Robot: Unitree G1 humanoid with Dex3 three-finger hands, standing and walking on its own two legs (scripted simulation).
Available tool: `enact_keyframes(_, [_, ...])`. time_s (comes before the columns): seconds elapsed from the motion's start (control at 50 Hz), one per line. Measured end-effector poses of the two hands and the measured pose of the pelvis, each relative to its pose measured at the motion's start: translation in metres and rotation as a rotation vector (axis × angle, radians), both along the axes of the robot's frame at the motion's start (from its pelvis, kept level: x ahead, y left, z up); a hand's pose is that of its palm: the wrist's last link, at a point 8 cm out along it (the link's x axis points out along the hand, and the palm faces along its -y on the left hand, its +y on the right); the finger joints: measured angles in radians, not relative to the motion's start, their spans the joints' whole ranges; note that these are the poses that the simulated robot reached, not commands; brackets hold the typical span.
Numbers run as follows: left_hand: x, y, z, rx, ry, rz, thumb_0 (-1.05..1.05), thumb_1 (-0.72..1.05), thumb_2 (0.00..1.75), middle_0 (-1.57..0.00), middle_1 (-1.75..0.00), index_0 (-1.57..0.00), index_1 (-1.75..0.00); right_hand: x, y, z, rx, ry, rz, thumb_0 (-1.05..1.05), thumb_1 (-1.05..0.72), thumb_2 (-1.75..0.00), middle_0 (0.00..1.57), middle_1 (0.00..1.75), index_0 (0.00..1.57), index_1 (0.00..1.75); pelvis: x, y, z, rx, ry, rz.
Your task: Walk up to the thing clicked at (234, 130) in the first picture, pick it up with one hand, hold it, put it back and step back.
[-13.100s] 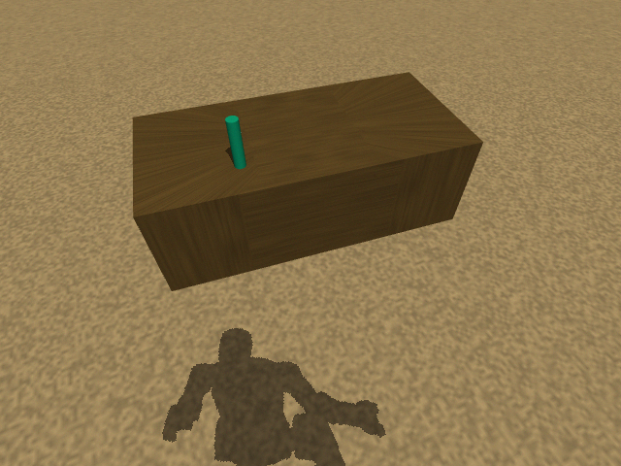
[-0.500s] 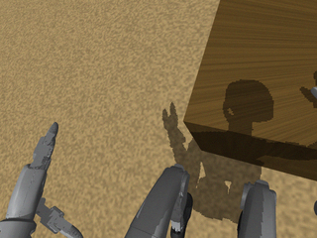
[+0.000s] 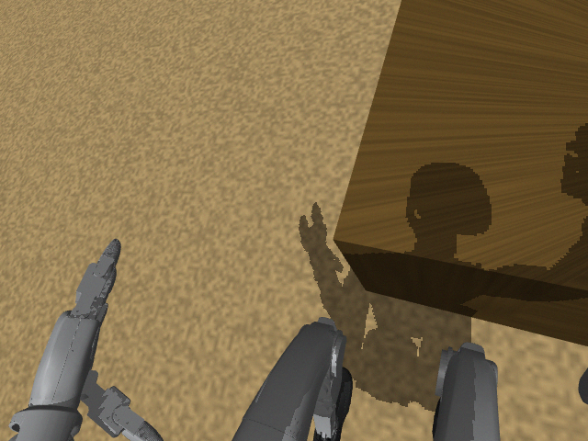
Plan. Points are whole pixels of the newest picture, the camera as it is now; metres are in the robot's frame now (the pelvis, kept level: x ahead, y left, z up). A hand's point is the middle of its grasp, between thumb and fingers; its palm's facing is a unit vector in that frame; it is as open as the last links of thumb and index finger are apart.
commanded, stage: settle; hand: right
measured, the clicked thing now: out of the picture +0.49 -0.29 -0.02
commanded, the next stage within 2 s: lift in 0.54 s
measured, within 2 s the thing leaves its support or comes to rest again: neither
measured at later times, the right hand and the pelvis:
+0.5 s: hand out of the picture +0.50 -0.27 +0.00, palm faces +0.31 +0.95 +0.02, open 5.3 cm; pelvis +0.01 +0.00 +0.03, yaw -1 degrees
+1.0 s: hand out of the picture +0.48 -0.26 +0.04, palm faces +0.31 +0.95 +0.02, open 5.3 cm; pelvis +0.02 +0.00 +0.06, yaw -2 degrees
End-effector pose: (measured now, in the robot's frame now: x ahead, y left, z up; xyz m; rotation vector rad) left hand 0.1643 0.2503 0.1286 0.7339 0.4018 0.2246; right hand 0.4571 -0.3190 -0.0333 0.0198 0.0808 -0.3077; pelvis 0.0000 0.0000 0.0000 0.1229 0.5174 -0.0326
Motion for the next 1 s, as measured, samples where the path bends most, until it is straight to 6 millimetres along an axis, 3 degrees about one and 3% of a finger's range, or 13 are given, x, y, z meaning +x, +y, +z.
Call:
enact_keyframes(0.14, [0.003,0.001,0.002,-0.024,0.013,0.004,-0.01,-0.57,0.08,-0.08,-0.05,-0.06,-0.07,0.003,-0.003,0.016,0.008,0.002,-0.007,-0.01,-0.15,-1.15,1.0,1.13,1.02,1.15,0.003,0.0,0.011,-0.005,-0.005,-0.003])
enact_keyframes(0.7, [0.013,0.0,-0.002,-0.099,0.07,0.044,-0.01,-0.56,0.08,-0.07,-0.05,-0.05,-0.06,0.01,0.003,0.047,0.009,0.0,-0.005,-0.01,-0.16,-1.14,1.0,1.15,1.01,1.15,0.015,0.0,0.038,-0.008,-0.02,-0.011])
enact_keyframes(1.0, [0.015,0.002,0.002,-0.151,0.087,0.065,-0.01,-0.55,0.07,-0.06,-0.05,-0.05,-0.06,-0.009,0.009,0.074,0.011,-0.013,-0.004,-0.01,-0.16,-1.14,1.0,1.14,1.02,1.15,0.023,-0.002,0.058,-0.02,-0.054,-0.018])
